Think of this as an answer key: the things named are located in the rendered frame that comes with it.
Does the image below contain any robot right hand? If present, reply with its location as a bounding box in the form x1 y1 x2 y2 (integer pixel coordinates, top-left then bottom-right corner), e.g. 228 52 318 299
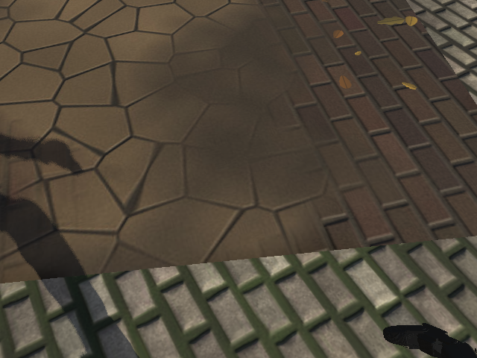
383 323 477 358

